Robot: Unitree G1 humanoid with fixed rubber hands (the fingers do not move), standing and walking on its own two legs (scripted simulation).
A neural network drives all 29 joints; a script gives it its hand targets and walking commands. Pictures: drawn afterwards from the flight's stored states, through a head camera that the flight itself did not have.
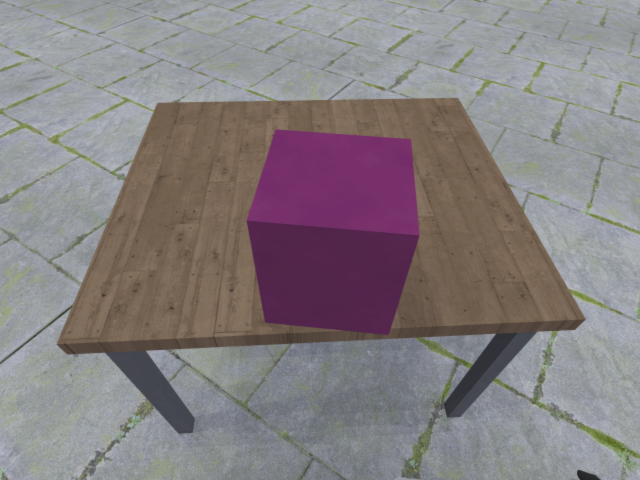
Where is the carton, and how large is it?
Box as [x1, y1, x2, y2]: [247, 129, 419, 334]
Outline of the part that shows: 276,129 247,218 247,225 265,322 388,334 419,235 410,139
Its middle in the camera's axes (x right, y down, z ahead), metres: +0.02 -0.01 +0.63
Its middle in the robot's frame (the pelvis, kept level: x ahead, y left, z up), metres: +0.49 +0.00 +0.00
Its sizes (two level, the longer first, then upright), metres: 0.210 0.200 0.250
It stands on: a table, 0.63 m high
